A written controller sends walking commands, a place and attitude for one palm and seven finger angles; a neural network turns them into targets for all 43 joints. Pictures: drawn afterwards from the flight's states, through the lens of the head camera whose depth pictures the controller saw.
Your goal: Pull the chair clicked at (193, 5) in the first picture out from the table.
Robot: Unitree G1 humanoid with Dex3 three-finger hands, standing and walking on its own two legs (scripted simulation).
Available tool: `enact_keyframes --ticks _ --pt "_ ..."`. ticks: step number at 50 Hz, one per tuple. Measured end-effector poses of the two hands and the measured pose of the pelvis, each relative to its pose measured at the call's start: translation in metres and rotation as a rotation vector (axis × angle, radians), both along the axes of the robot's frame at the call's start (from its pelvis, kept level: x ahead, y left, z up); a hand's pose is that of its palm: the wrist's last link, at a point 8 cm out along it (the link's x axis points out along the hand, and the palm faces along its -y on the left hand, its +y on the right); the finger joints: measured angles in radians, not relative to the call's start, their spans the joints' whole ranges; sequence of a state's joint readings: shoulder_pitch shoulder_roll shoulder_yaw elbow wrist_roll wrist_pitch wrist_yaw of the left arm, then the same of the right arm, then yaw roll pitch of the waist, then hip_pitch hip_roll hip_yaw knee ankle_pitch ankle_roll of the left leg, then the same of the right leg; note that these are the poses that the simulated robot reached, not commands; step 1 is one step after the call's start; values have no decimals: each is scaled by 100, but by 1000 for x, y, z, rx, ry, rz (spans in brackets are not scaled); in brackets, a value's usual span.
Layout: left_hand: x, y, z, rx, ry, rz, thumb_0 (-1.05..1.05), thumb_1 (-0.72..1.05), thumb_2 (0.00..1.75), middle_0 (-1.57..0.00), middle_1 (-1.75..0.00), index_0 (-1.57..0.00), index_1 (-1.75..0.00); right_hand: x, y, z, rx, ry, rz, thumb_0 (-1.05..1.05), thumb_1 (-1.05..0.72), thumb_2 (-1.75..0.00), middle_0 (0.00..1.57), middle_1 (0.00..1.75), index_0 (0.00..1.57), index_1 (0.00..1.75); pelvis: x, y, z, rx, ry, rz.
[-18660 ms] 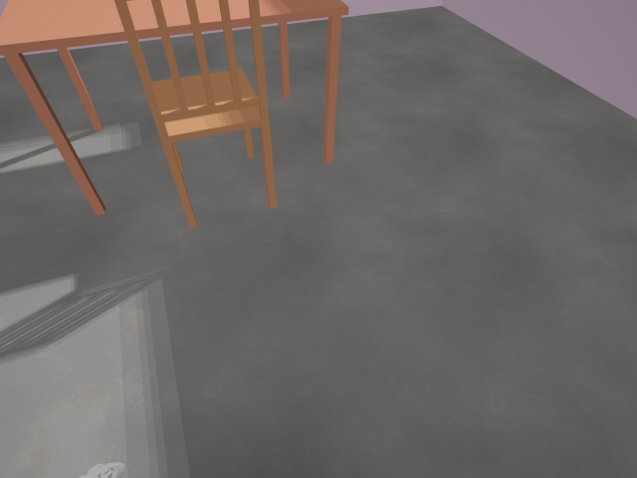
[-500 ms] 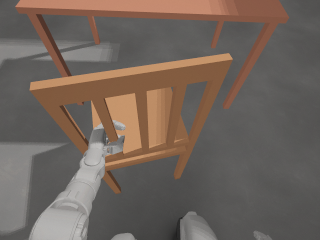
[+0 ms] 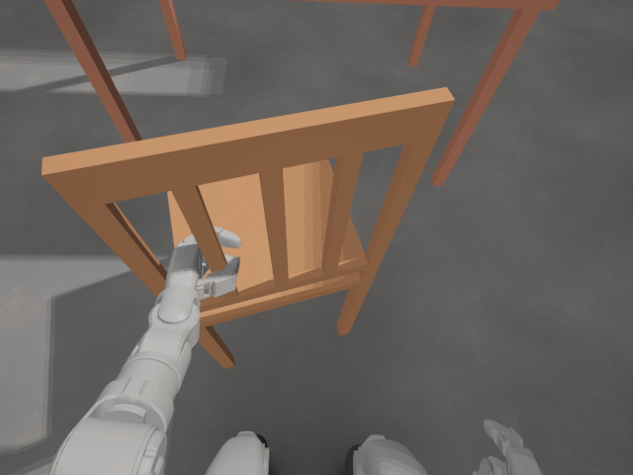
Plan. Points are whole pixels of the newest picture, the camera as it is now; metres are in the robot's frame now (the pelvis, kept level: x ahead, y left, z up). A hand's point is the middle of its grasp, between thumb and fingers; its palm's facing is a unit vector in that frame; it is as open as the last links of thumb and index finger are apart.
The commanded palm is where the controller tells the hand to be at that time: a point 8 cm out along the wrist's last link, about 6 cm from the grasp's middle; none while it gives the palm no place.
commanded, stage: step backward, pulling the chair out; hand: left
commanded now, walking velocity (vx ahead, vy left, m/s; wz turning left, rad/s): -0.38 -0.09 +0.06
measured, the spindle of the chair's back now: (277, 238) +0.42 +0.07 -0.04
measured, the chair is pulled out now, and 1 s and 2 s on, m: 0.42 0.61 0.61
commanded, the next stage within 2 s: stop walking, hand still on the chair in 0.22 s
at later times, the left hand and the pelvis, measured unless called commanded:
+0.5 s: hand (223, 363) +0.24 +0.13 -0.06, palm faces +0.04 -0.99 -0.15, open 5.5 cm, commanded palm +0.22 +0.18 -0.05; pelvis -0.10 -0.01 +0.00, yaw +1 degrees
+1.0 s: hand (214, 422) +0.18 +0.13 -0.06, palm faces +0.05 -0.98 -0.17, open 5.6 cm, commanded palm +0.16 +0.18 -0.05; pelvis -0.09 -0.01 +0.01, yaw +0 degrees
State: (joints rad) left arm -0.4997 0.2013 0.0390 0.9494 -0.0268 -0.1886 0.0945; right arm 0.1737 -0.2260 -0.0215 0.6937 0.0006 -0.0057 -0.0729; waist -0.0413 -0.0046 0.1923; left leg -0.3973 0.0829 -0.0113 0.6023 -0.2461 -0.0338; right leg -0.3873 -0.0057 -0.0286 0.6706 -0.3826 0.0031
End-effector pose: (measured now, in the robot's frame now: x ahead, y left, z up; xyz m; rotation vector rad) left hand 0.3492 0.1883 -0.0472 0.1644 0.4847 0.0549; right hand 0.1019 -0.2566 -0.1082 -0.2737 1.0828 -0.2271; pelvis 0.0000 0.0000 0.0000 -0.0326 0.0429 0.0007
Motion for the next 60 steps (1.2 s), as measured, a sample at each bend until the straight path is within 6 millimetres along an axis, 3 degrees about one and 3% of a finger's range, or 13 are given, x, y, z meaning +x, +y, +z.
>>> enact_keyframes --ticks 5,9,19,24,30,35,40,50,60 --pt "-27 -4 1 17 2 37 3 64 73 -27 -121 -50 -145 -25 5 -18 95 33 20 0 -90 -90 20 30 20 30 -20 -17 0 -18 -14 -17" --pt "-48 -9 2 14 27 87 5 63 74 -27 -118 -50 -145 -50 -3 -22 117 51 -31 0 -90 -90 20 30 20 30 -36 -28 3 4 -23 -17" --pt "-89 -12 5 -17 62 81 6 65 72 -22 -117 -50 -145 -96 -38 -6 -53 20 -36 1 -90 -90 20 30 20 30 -80 -11 -2 36 -6 52" --pt "-118 -11 7 -20 45 39 5 66 72 -20 -118 -50 -145 -114 -26 6 -53 -4 -27 1 -91 -90 20 30 20 30 -101 -7 1 45 -36 25" --pt "-157 -12 7 -18 52 46 5 66 72 -20 -117 -50 -145 -127 -1 -4 59 -6 -4 1 -91 -90 20 30 20 30 -106 -15 2 22 -73 25" --pt "-181 -13 7 -14 56 79 5 64 75 -21 -116 -50 -145 -124 9 -11 109 -26 -11 1 -90 -90 20 30 20 30 -98 -19 3 33 -79 16" --pt "-193 -12 8 -12 59 91 6 63 76 -22 -115 -50 -145 -112 6 -9 98 -62 -20 1 -90 -90 20 30 20 30 -91 -16 6 34 -77 13" --pt "-194 -9 7 -1 46 48 4 63 75 -23 -116 -50 -145 -74 -4 12 31 -155 -22 1 -90 -90 20 30 20 30 -86 -7 8 39 -77 3" --pt "-194 -9 7 -4 44 37 4 63 75 -22 -118 -50 -145 -56 9 20 44 -192 1 1 -90 -90 20 30 20 30 -83 -4 9 36 -77 2"
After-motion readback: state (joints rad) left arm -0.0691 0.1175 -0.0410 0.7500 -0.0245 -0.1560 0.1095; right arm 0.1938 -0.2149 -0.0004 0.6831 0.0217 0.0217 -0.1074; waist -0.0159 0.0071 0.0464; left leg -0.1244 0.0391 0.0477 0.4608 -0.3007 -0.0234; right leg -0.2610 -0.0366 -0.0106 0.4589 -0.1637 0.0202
